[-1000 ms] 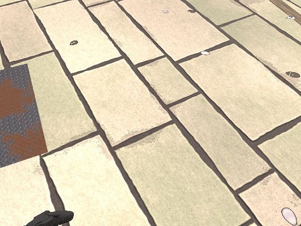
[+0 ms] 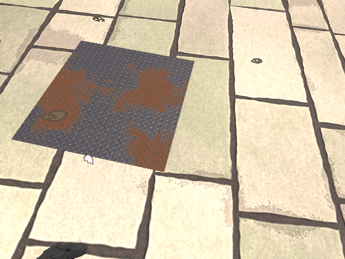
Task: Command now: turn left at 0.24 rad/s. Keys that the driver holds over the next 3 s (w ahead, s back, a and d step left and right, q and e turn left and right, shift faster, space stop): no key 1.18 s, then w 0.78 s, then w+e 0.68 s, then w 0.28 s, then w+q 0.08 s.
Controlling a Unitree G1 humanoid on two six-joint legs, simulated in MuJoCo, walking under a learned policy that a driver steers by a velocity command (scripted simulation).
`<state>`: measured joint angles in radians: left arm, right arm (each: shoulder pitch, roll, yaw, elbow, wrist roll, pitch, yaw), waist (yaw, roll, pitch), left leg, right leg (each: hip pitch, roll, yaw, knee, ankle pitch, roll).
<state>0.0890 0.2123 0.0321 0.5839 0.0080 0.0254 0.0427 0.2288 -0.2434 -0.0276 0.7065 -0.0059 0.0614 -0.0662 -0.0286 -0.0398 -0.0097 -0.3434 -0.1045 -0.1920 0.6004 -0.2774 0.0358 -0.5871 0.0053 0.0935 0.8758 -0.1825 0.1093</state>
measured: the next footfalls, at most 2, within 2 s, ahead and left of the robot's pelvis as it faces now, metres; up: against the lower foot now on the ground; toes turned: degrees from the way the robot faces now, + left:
right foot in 0.06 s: +0.09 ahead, -0.15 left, +0.00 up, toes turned +3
left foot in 1.48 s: +0.14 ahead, +0.08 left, +0.00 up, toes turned +1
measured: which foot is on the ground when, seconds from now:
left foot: down 0.00-1.00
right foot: up 0.00-0.04, down 0.06-1.00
